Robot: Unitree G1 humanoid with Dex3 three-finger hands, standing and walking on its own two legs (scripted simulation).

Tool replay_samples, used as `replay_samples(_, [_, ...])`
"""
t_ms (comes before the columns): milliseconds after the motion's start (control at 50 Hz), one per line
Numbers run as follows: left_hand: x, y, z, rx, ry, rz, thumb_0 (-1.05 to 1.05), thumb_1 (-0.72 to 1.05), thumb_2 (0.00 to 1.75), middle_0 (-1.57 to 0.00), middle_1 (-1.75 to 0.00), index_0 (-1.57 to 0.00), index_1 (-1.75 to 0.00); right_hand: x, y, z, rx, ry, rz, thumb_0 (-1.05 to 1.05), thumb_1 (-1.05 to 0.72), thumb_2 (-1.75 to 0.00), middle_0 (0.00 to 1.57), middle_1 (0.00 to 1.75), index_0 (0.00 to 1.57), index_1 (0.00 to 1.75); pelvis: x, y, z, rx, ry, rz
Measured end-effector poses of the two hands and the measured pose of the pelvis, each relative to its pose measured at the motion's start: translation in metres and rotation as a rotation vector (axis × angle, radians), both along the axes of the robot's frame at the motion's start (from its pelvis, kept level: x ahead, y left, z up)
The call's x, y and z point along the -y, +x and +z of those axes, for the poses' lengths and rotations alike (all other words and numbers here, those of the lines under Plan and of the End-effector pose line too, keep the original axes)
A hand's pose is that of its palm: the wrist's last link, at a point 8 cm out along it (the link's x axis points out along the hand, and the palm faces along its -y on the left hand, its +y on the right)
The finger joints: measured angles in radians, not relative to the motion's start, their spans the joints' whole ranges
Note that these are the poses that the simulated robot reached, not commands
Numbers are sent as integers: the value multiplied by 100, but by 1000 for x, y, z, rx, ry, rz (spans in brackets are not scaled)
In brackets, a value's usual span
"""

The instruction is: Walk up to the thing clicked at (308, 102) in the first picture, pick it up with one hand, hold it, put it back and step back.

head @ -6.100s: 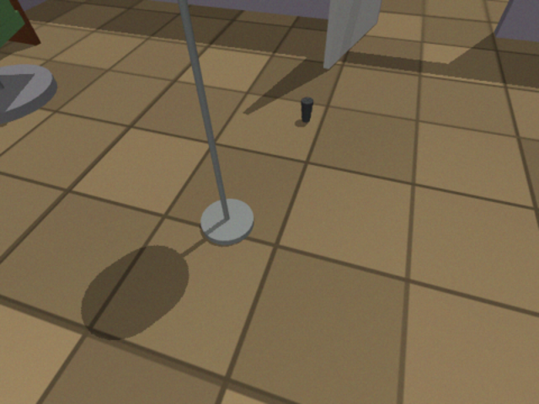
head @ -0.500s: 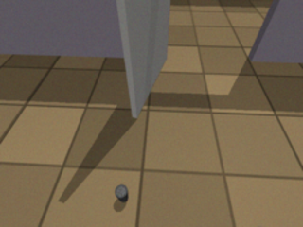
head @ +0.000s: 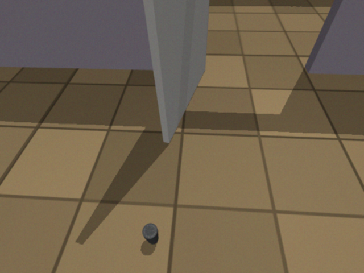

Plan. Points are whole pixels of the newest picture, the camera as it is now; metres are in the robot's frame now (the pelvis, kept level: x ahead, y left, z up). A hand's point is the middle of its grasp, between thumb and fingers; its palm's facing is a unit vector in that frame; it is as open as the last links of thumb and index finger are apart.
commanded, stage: walk up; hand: left
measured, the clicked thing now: (151, 235) +0.41 +0.19 -0.71
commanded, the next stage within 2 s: none
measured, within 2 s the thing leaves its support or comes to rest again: neither
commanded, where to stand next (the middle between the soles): +0.07 +0.00 m, yaw +0 degrees
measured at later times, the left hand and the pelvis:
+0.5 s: hand out of the picture +0.07 +0.26 -0.16, palm faces -0.02 -0.94 -0.35, open 7.4 cm; pelvis +0.02 +0.00 -0.01, yaw +0 degrees
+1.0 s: hand (102, 242) +0.24 +0.24 -0.16, palm faces -0.02 -0.91 -0.41, open 7.4 cm; pelvis +0.11 -0.02 -0.03, yaw +1 degrees
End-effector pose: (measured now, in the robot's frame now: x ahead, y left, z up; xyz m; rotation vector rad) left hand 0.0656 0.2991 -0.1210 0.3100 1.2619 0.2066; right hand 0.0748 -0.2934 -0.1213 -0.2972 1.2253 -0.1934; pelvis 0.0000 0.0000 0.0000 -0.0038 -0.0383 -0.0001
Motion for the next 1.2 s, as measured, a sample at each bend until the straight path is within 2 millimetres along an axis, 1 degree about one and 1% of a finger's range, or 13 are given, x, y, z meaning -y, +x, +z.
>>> replay_samples(360, [5,0,-2,22,-16,-3,1,90,90,-21,-30,-20,-30,4,3,4,18,-5,3,0,-90,-90,20,30,20,30,2,2,-1,5,2,4])
replay_samples(440, [0,1,-1,27,-10,-8,1,90,90,-21,-30,-20,-30,12,-3,4,8,-10,-4,0,-90,-90,20,30,20,30,3,13,-2,-6,15,-1])
replay_samples(520, [-7,1,-6,11,17,-10,1,90,90,-21,-30,-20,-30,23,-5,-5,-16,-31,-16,0,-90,-90,20,30,20,30,3,24,-12,3,6,-6])
replay_samples(600, [-13,7,-9,-9,22,3,1,90,90,-21,-30,-20,-30,23,2,-7,-42,-36,-26,1,-90,-90,20,30,20,29,0,45,-16,3,5,-1])
replay_samples(700, [-23,29,-13,-47,28,3,1,90,90,-21,-30,-20,-30,12,30,-4,-6,-42,-13,1,-90,-90,20,30,20,29,-8,67,-18,1,19,-19])
replay_samples(740, [-22,48,-9,-40,31,-11,1,90,90,-21,-30,-20,-30,10,35,2,13,-40,-14,1,-90,-90,20,30,20,29,-8,73,-12,10,-1,-4])
replay_samples(820, [-13,97,3,62,21,-47,1,90,90,-21,-30,-20,-30,14,36,7,-31,-49,-14,0,-90,-90,20,30,20,30,-2,87,-6,12,-4,11])
replay_samples(900, [-3,138,4,134,44,-69,1,90,90,-21,-30,-20,-30,27,49,-6,-65,-53,-26,0,-90,-90,20,30,20,30,9,100,-14,25,15,11])
replay_samples(960, [7,157,-2,157,74,-63,1,90,90,-21,-30,-20,-30,38,70,-26,-52,-40,-52,1,-90,-90,20,30,20,30,20,110,-29,37,17,8])
replay_samples(1020, [19,164,0,162,75,-69,1,90,90,-21,-30,-20,-30,40,92,-36,-35,-30,-43,1,-90,-90,20,30,20,30,23,107,-31,37,8,24])
replay_samples(1080, [26,164,5,179,73,-73,1,90,90,-21,-30,-20,-30,36,106,-36,-16,-20,-7,0,-90,-90,20,30,20,29,21,98,-27,27,20,32])
replay_samples(1140, [24,158,8,202,80,-60,1,90,90,-21,-30,-21,-30,34,109,-36,-11,-25,36,0,-90,-90,20,30,20,29,18,87,-28,11,17,48])
replay_samples(1200, [15,145,7,230,92,-38,1,90,90,-21,-30,-21,-30,32,102,-37,-23,-43,73,0,-90,-90,20,30,20,29,13,74,-31,6,6,70])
